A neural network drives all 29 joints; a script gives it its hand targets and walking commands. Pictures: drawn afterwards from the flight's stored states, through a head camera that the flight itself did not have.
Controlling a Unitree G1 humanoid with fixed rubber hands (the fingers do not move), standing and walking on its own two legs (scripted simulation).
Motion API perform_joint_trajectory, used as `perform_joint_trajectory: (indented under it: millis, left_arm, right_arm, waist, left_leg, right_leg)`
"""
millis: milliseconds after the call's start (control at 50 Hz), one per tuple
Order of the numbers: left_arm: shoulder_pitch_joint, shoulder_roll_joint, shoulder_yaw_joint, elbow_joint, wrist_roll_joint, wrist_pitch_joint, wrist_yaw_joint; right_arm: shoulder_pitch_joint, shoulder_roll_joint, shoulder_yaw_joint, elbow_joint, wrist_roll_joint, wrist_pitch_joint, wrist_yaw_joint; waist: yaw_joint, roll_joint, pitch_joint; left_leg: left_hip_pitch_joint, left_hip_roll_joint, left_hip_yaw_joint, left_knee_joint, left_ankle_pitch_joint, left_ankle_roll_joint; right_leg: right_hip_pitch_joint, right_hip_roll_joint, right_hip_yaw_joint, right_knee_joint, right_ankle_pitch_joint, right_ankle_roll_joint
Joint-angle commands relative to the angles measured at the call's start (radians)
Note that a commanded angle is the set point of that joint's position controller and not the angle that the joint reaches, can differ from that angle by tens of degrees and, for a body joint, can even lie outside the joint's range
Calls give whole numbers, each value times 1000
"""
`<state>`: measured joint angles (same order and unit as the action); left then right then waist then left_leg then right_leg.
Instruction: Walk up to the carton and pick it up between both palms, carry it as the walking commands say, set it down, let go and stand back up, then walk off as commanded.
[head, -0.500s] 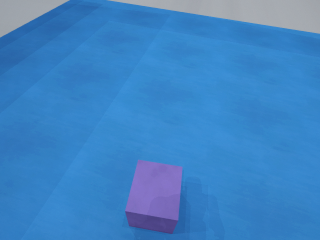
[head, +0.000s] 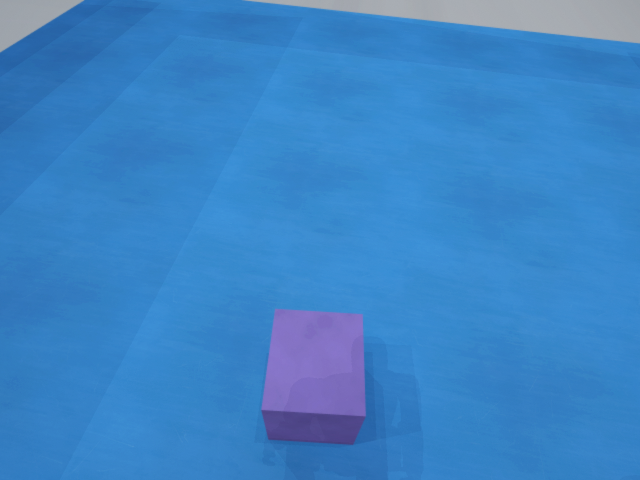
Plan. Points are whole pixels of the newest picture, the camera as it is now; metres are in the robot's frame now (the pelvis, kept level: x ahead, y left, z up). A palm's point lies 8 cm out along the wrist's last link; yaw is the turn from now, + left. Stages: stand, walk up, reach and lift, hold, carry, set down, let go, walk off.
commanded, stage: walk up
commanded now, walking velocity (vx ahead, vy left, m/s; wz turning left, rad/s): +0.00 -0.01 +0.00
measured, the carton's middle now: (314, 377) +0.49 -0.02 -0.64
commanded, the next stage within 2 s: none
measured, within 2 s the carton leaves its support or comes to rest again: neither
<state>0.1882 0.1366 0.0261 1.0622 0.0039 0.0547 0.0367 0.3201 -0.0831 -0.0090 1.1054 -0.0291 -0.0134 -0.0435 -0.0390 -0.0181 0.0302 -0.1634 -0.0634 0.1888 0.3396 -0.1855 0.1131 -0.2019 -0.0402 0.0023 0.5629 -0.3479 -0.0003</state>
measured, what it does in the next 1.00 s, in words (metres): steps on the spot: right foot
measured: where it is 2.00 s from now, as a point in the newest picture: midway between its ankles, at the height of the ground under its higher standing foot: outside the picture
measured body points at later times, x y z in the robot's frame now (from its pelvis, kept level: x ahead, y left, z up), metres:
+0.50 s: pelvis -0.02 -0.03 +0.00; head -0.01 -0.02 +0.45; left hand -0.07 +0.15 -0.17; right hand -0.07 -0.24 -0.16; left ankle +0.01 +0.04 -0.74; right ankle -0.04 -0.14 -0.74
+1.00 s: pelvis +0.03 -0.04 +0.00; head +0.05 -0.05 +0.44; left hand +0.04 +0.18 -0.16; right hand -0.02 -0.23 -0.17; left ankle +0.01 +0.05 -0.74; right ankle -0.03 -0.15 -0.74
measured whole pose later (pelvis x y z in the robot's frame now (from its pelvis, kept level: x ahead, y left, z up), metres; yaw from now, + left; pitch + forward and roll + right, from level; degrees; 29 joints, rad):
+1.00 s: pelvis +0.03 -0.04 +0.00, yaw -3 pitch +0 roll +1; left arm 0.27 0.11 0.02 1.13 0.02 -0.02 0.06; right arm 0.31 -0.09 -0.03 1.15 -0.01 -0.01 -0.06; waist -0.02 0.02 0.04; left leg -0.18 0.01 0.20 0.45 -0.28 0.04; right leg -0.14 0.01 0.03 0.48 -0.34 -0.01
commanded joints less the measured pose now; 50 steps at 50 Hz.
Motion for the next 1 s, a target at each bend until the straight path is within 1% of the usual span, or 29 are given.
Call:
perform_joint_trajectory:
  millis: [0, 40, 80, 120, 140, 180, 240, 260, 340, 360, 420, 460, 480, 500, 520, 540, 560, 580, 640, 660, 700, 740, 800, 820, 860, 920, 940, 960, 980]
  left_arm:
    - [138, 19, -6, 20, 10, -45, 7]
    - [125, 43, -6, 36, 19, -51, 10]
    - [50, 61, -12, 13, 21, -56, 11]
    - [46, 51, -4, 28, 22, -57, 8]
    - [96, 28, -1, 29, 17, -59, 9]
    - [153, 23, -9, 50, 25, -60, 6]
    - [121, 34, -5, 42, 13, -58, 10]
    - [133, 29, -10, 63, 20, -54, 10]
    - [151, 12, -16, 78, 23, -65, 7]
    - [173, 8, -12, 76, 27, -67, 7]
    - [178, 21, -15, 70, 25, -58, 3]
    - [191, 15, -11, 65, 29, -61, 8]
    - [175, 40, -9, 79, 32, -65, 2]
    - [209, 60, 1, 56, 37, -57, -10]
    - [176, 64, 2, 53, 37, -58, -10]
    - [182, 29, -1, 54, 35, -58, -7]
    - [175, 3, 0, 61, 32, -67, -1]
    - [217, -18, -11, 60, 33, -73, -2]
    - [188, 28, -4, 59, 33, -77, 2]
    - [176, 25, -5, 77, 25, -78, 1]
    - [199, 24, -9, 60, 29, -76, 0]
    - [199, 15, -6, 81, 12, -78, 15]
    - [235, 15, -7, 78, 14, -71, 22]
    - [236, 12, -4, 70, 15, -76, 23]
    - [213, 37, -5, 73, 17, -77, 18]
    - [205, 40, 0, 55, 19, -79, 23]
    - [195, 45, 4, 56, 13, -81, 24]
    - [203, 55, -1, 68, 10, -83, 24]
    - [195, 71, 3, 53, 18, -86, 23]
  right_arm:
    - [86, -116, -27, 12, 7, -1, 5]
    - [67, -102, -40, -2, 9, -3, 11]
    - [73, -81, -14, 14, 15, -4, 17]
    - [108, -84, -19, 39, 11, -2, 12]
    - [120, -76, -18, 41, 9, -7, 15]
    - [66, -86, -21, 31, 15, -8, 16]
    - [111, -90, -20, 39, 15, -6, 15]
    - [116, -92, -18, 51, 8, -2, 13]
    - [130, -91, -30, 49, 11, -4, 10]
    - [111, -76, -22, 60, 12, -2, 9]
    - [104, -98, -34, 49, 15, 3, 11]
    - [97, -98, -32, 54, 18, 8, 9]
    - [102, -94, -29, 52, 11, 6, 3]
    - [136, -138, -49, 26, 5, 7, 15]
    - [166, -132, -48, 45, 0, 6, 7]
    - [111, -132, -47, 44, 0, 8, 2]
    - [119, -98, -37, 49, 1, 5, 0]
    - [121, -107, -51, 49, 7, -4, 1]
    - [109, -89, -41, 42, 11, -8, 7]
    - [110, -102, -32, 53, 10, -13, 7]
    - [138, -85, -33, 54, 8, -7, 5]
    - [136, -57, -19, 65, 15, -13, -9]
    - [107, -71, -32, 51, 18, -11, -15]
    - [109, -74, -39, 53, 18, -10, -18]
    - [123, -77, -36, 59, 14, -7, -14]
    - [115, -117, -52, 42, 26, 7, -21]
    - [127, -92, -44, 54, 22, 6, -25]
    - [104, -107, -43, 47, 23, 5, -22]
    - [132, -102, -46, 46, 24, 6, -16]
  waist:
    - [46, 15, 6]
    - [42, -38, 23]
    - [25, -51, 104]
    - [5, -83, 99]
    - [11, -19, 88]
    - [30, -2, 104]
    - [15, -42, 129]
    - [13, 24, 132]
    - [18, 58, 85]
    - [24, -9, 98]
    - [12, 20, 110]
    - [31, -46, 116]
    - [7, 32, 100]
    - [1, 54, -9]
    - [-11, 53, 45]
    - [9, 93, 83]
    - [21, 54, 88]
    - [33, 90, 67]
    - [22, -71, 82]
    - [24, -6, 137]
    - [19, -25, 133]
    - [28, -22, 128]
    - [31, 48, 84]
    - [43, -21, 70]
    - [24, 24, 4]
    - [28, 37, 3]
    - [22, 25, -25]
    - [33, -50, -56]
    - [41, -22, -60]
  left_leg:
    - [-11, 287, -292, -121, -26, -37]
    - [-29, 225, -221, -81, -130, -58]
    - [-47, 155, -185, -55, -60, -91]
    - [22, 177, -203, -62, -2, -88]
    - [-23, 206, -236, -90, -39, -73]
    - [-8, 204, -216, -90, -82, -86]
    - [-7, 193, -215, -80, -79, -90]
    - [-23, 194, -224, -96, -122, -90]
    - [-15, 212, -216, -74, -98, -80]
    - [-5, 201, -216, -83, -85, -84]
    - [25, 180, -176, -73, -110, -101]
    - [-17, 219, -217, -77, -132, -73]
    - [18, 191, -173, -52, -134, -100]
    - [87, 227, -234, -72, -414, -67]
    - [56, 251, -268, -101, -454, -61]
    - [17, 262, -267, -140, -369, -75]
    - [-10, 266, -262, -133, -243, -75]
    - [-22, 259, -221, -115, -252, -80]
    - [42, 190, -169, -41, -152, -92]
    - [-4, 205, -159, -47, -128, -106]
    - [36, 207, -171, -46, -140, -101]
    - [10, 233, -152, -29, 140, -114]
    - [44, 218, -133, 14, 257, -98]
    - [58, 243, -111, 38, 247, -99]
    - [56, 191, -99, 63, 159, -97]
    - [106, 231, -87, 106, 282, -93]
    - [105, 235, -80, 127, 327, -100]
    - [121, 235, -95, 142, 312, -94]
    - [50, 209, -77, 130, 251, -106]
  right_leg:
    - [82, -41, 22, -194, 113, -7]
    - [68, -95, 107, -276, 109, -38]
    - [-10, -126, 177, -326, 33, -48]
    - [-39, -107, 122, -306, 52, -18]
    - [9, -84, 73, -271, 93, -8]
    - [-3, -78, 100, -276, 87, -12]
    - [-59, -82, 117, -308, 30, -19]
    - [-73, -66, 97, -280, 23, -15]
    - [-27, -79, 76, -269, 64, -11]
    - [-34, -63, 81, -277, 51, 1]
    - [-102, -57, 93, -293, -13, -10]
    - [-80, -75, 100, -301, -24, -13]
    - [-121, -81, 134, -313, -72, -21]
    - [-142, -46, 137, -250, -250, -38]
    - [-195, -46, 135, -235, -261, -24]
    - [-153, -22, 83, -220, -140, -24]
    - [-64, -26, 66, -203, 4, -13]
    - [-56, -29, 79, -227, -4, -31]
    - [-123, -77, 170, -312, -87, -48]
    - [-92, -73, 140, -297, -32, -35]
    - [-145, -71, 149, -282, -40, -36]
    - [-39, -72, 94, -189, 363, -32]
    - [-22, -79, 81, -137, 451, -38]
    - [-30, -88, 84, -146, 455, -39]
    - [3, -105, 114, -142, 496, -55]
    - [-11, -100, 91, -107, 606, -55]
    - [-18, -91, 100, -92, 592, -57]
    - [6, -95, 113, -98, 630, -55]
    - [60, -130, 100, -95, 639, -77]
